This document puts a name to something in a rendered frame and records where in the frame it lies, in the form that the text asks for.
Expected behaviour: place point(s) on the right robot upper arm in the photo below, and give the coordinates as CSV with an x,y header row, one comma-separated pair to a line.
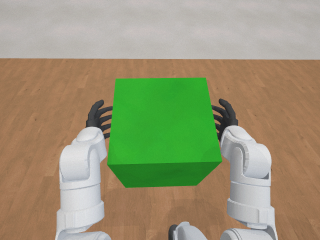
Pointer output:
x,y
244,234

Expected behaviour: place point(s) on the right robot foot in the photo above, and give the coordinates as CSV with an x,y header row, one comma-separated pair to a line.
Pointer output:
x,y
170,232

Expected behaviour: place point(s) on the left robot forearm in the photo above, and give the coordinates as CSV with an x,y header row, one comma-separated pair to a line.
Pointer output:
x,y
79,180

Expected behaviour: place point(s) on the left robot hand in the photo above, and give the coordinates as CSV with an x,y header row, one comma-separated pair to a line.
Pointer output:
x,y
94,119

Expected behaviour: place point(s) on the robot right shin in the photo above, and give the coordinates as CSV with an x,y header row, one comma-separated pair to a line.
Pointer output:
x,y
185,223

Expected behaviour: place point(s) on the right robot hand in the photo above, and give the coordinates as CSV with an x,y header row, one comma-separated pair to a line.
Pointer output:
x,y
228,119

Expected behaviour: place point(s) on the right robot forearm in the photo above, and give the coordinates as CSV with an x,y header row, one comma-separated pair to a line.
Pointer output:
x,y
250,176

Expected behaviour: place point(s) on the carton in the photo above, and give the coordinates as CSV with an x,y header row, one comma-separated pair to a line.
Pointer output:
x,y
163,132

